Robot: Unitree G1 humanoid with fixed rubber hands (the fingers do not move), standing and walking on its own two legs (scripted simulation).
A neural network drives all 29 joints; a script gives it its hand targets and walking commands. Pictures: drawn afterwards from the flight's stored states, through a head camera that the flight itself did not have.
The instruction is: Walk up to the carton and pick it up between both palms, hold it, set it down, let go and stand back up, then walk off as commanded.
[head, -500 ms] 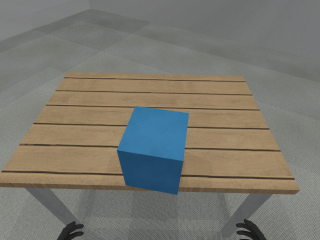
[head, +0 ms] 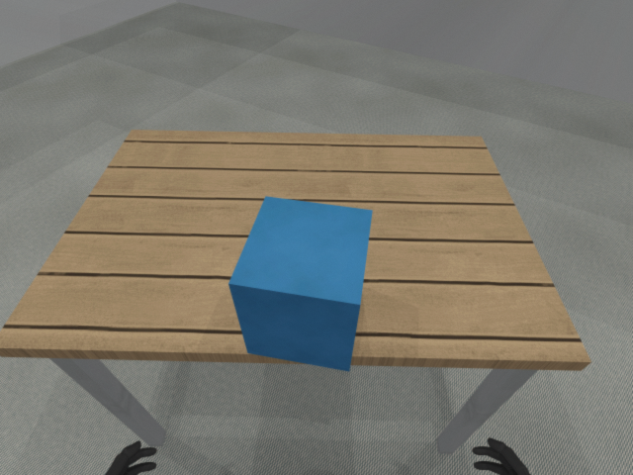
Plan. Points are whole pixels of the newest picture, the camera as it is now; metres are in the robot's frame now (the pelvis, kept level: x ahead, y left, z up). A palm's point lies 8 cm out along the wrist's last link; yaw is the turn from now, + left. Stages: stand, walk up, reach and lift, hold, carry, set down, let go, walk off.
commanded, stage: walk off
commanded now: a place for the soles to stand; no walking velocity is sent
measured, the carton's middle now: (307, 284) +0.40 +0.00 +0.00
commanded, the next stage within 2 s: none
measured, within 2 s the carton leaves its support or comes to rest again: neither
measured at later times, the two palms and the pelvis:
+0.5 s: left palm out of the picture -0.01 +0.26 -0.10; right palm out of the picture -0.03 -0.32 -0.15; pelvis -0.12 -0.03 -0.03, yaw +2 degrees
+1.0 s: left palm out of the picture -0.13 +0.29 -0.14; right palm out of the picture -0.16 -0.31 -0.16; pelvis -0.25 -0.01 -0.06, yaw +3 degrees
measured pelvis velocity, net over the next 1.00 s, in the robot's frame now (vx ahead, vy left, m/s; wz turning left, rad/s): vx -0.25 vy -0.01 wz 0.05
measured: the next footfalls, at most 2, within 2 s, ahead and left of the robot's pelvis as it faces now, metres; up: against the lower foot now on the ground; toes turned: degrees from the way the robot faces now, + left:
left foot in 0.64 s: -0.15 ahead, +0.08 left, +0.00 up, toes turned +3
right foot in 1.06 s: -0.20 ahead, -0.15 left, +0.00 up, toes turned +12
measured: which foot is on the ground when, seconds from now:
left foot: down 0.00-0.16, up 0.18-0.62, down 0.64-1.00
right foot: down 0.00-0.64, up 0.66-1.00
